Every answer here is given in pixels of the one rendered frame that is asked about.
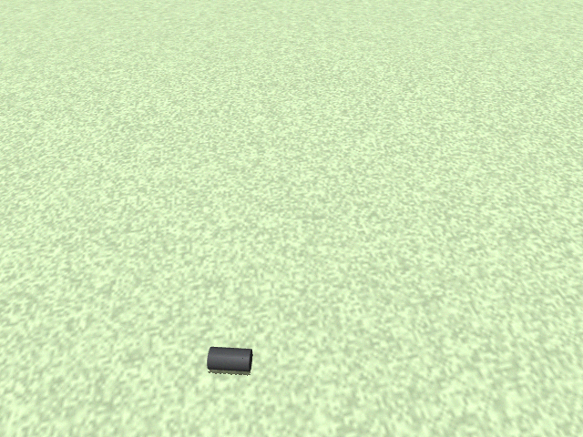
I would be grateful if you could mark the can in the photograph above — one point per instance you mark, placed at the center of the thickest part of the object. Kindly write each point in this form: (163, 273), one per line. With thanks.
(229, 359)

